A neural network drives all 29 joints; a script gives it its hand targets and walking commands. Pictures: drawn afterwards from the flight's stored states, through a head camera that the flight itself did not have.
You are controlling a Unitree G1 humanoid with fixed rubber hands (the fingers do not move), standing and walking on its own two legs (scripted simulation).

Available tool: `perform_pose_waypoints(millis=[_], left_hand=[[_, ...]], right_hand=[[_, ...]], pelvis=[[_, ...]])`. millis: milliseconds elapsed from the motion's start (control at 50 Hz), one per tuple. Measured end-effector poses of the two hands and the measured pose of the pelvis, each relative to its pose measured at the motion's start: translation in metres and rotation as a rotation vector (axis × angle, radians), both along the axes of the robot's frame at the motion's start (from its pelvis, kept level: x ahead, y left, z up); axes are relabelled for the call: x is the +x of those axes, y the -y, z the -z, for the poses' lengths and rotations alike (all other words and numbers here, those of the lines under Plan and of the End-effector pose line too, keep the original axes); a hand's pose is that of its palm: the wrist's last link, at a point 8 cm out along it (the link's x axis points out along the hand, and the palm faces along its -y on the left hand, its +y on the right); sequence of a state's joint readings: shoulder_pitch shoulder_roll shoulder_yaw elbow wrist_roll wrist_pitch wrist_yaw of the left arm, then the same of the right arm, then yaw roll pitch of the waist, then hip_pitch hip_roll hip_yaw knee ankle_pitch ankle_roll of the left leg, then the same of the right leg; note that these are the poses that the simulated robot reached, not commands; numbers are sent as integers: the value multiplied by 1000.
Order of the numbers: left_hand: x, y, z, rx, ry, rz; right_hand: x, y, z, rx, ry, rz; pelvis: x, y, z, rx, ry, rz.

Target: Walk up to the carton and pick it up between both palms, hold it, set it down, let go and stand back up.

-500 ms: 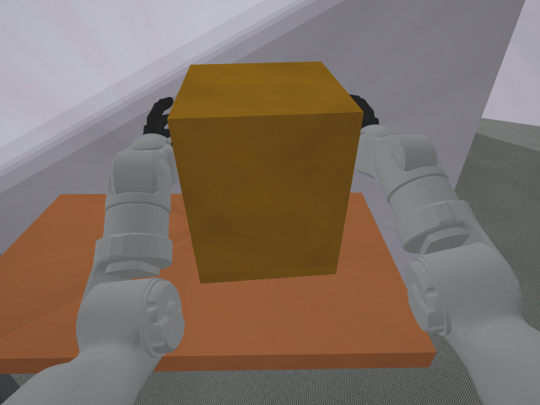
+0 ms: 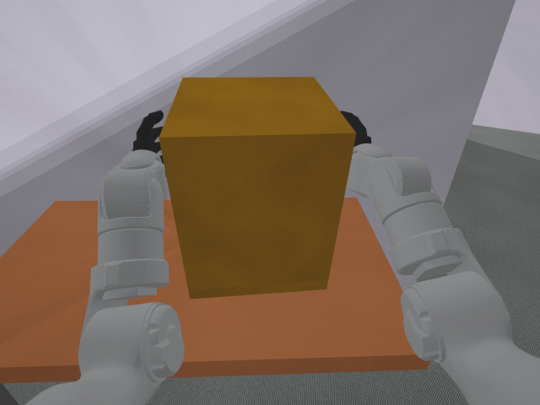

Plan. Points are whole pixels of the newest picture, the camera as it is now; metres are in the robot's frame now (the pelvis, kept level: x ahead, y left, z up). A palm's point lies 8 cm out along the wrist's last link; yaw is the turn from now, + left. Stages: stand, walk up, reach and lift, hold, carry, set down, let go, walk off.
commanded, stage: hold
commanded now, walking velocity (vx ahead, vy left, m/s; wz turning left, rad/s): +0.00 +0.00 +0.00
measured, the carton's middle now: (254, 183) +0.37 +0.01 +0.24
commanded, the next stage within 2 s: none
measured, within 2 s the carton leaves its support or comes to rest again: neither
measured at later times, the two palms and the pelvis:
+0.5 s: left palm (156, 157) +0.38 +0.15 +0.28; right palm (358, 150) +0.37 -0.15 +0.28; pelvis +0.00 +0.00 +0.00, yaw +0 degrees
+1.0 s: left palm (149, 159) +0.37 +0.15 +0.28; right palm (356, 158) +0.36 -0.14 +0.28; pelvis +0.00 +0.00 +0.00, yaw +0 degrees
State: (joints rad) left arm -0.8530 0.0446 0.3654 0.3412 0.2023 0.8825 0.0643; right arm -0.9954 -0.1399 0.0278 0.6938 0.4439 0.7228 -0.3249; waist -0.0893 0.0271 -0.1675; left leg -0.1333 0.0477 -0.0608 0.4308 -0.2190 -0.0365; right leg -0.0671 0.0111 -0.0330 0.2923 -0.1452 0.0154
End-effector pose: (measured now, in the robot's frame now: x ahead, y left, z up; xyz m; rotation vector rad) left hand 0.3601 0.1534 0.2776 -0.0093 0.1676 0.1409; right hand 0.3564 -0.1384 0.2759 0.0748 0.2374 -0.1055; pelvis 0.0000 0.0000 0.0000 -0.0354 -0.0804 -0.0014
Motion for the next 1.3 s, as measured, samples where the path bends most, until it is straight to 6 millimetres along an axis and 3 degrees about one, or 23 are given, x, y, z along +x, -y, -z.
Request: perform_pose_waypoints(millis=[300,680,960,1300], left_hand=[[8,1,-15,24,-4,-3],[15,9,6,12,-25,-5],[6,1,-4,14,-9,-6],[10,2,-6,-5,-11,4]], right_hand=[[8,0,-21,-7,-1,3],[15,9,5,-49,-22,-15],[7,1,2,1,-8,-10],[7,1,-15,-23,-10,9]], pelvis=[[-11,-4,0,7,-61,6],[7,7,0,-4,-29,-6],[0,1,-1,2,-14,-3],[-5,-1,0,2,-36,6]])
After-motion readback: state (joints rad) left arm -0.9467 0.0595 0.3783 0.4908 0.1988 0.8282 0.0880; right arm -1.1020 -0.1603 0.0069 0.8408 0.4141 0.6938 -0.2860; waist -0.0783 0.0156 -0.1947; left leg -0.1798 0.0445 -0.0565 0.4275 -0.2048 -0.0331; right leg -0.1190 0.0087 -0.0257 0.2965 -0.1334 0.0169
